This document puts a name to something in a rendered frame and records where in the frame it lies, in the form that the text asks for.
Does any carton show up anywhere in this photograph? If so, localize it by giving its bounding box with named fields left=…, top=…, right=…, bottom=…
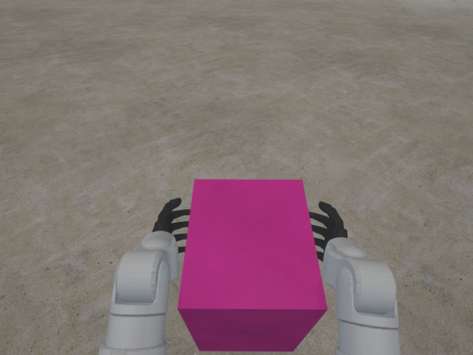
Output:
left=177, top=179, right=327, bottom=351

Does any robot right hand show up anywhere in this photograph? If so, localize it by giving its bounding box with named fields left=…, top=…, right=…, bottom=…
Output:
left=309, top=201, right=347, bottom=262

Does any left robot forearm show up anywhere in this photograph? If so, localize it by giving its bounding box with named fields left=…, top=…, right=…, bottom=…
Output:
left=98, top=231, right=179, bottom=355

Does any right robot forearm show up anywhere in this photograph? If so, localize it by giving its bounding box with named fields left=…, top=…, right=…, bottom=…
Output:
left=322, top=237, right=401, bottom=355

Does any robot left hand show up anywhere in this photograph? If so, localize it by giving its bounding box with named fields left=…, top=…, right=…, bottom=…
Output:
left=152, top=198, right=191, bottom=254

